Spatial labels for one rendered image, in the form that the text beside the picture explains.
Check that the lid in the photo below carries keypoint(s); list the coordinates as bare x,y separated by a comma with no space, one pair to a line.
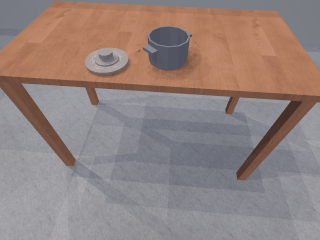
99,66

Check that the table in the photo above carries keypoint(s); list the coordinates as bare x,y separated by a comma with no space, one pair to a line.
234,53

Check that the pot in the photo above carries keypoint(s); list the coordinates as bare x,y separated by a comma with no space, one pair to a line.
168,47

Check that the knob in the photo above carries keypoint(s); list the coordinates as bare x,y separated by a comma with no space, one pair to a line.
105,53

